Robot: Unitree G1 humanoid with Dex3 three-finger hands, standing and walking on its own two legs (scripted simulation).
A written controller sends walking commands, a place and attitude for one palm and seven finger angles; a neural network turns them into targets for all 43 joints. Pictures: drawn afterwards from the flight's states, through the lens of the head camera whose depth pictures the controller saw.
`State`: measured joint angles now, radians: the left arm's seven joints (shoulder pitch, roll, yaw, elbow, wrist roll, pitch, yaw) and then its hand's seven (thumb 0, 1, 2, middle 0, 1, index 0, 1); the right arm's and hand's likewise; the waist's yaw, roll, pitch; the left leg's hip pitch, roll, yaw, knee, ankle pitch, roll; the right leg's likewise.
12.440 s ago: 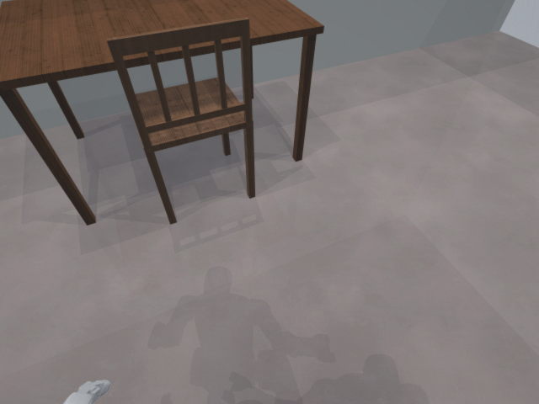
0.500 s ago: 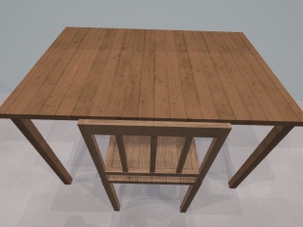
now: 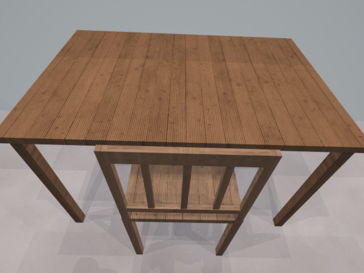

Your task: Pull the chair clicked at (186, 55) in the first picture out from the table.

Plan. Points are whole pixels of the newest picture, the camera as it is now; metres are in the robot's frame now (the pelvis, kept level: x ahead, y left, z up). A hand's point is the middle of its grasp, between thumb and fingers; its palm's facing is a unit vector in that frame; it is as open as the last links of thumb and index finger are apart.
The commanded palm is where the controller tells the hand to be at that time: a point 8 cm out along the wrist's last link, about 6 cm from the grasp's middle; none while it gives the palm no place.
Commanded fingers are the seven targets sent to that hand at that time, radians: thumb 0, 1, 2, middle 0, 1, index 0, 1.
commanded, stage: look again from close up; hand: left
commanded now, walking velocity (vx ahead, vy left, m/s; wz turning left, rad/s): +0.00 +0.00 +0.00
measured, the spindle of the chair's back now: (185, 187) +0.37 +0.01 -0.10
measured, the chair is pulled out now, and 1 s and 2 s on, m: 0.00 0.00 0.00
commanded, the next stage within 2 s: none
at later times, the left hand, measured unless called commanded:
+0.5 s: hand out of the picture -0.02 +0.16 -0.18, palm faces +0.04 -0.99 -0.15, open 7.3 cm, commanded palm none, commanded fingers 0.00 0.90 0.90 -0.20 -0.30 -0.20 -0.30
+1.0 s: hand out of the picture -0.02 +0.16 -0.18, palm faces +0.04 -0.99 -0.15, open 7.4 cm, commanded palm none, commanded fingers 0.00 0.90 0.90 -0.20 -0.30 -0.20 -0.30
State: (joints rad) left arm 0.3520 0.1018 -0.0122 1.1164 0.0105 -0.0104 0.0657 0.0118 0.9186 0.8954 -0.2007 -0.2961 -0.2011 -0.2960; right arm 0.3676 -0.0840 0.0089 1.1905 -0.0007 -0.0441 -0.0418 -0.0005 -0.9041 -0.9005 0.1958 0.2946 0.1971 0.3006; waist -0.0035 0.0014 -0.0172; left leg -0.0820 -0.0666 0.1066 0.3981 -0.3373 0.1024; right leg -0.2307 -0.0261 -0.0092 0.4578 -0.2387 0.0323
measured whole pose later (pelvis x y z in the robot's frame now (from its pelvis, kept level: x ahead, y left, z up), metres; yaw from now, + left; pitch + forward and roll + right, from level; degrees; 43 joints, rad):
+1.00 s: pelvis +0.01 +0.02 +0.00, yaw +0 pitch +1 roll -1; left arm 0.35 0.11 -0.01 1.12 0.01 0.00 0.07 0.01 0.91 0.90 -0.20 -0.30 -0.20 -0.30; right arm 0.38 -0.08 0.02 1.18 0.00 -0.04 -0.05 0.00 -0.90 -0.90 0.20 0.29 0.20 0.30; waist 0.00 -0.01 -0.02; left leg -0.05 -0.09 0.12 0.37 -0.34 0.12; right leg -0.22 -0.04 0.01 0.46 -0.25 0.05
